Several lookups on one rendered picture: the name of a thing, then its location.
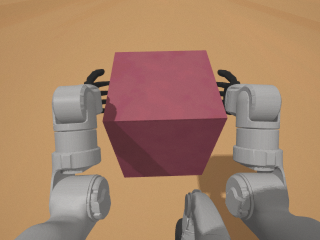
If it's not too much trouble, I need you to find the carton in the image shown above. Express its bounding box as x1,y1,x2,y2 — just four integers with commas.
102,50,228,178

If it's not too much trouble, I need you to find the right robot shin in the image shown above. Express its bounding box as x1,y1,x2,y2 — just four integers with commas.
181,189,202,240

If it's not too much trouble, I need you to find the robot right upper arm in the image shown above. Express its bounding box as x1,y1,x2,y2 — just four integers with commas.
225,172,320,240

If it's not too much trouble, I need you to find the right robot forearm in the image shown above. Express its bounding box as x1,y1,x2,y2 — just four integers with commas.
224,83,289,207

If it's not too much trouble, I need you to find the left robot forearm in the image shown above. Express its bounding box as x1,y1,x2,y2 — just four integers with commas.
49,84,103,215

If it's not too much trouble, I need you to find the robot left upper arm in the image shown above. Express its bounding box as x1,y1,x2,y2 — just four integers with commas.
14,174,111,240

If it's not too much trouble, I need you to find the robot right hand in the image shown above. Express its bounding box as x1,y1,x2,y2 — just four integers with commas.
216,69,240,115

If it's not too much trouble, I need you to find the robot left hand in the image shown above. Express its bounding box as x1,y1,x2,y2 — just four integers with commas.
84,69,110,114

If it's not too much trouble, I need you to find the right robot thigh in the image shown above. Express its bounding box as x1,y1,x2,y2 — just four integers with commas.
184,192,231,240

